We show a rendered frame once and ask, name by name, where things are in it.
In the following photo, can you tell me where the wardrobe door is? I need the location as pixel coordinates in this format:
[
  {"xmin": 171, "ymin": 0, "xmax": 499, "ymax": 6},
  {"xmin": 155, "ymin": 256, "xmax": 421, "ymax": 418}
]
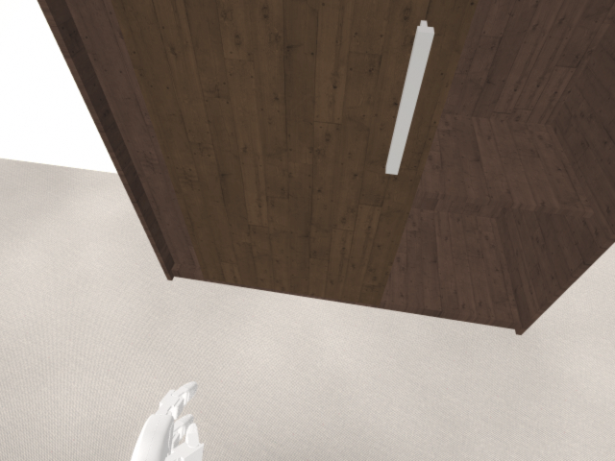
[
  {"xmin": 65, "ymin": 0, "xmax": 200, "ymax": 267},
  {"xmin": 111, "ymin": 0, "xmax": 479, "ymax": 305}
]

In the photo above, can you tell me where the left robot hand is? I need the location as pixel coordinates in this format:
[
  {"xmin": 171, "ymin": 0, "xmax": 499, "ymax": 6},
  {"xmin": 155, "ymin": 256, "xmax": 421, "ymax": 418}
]
[{"xmin": 131, "ymin": 381, "xmax": 204, "ymax": 461}]

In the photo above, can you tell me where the handle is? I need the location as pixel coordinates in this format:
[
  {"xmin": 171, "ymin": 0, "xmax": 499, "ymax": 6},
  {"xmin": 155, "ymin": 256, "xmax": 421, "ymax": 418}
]
[{"xmin": 385, "ymin": 20, "xmax": 434, "ymax": 175}]

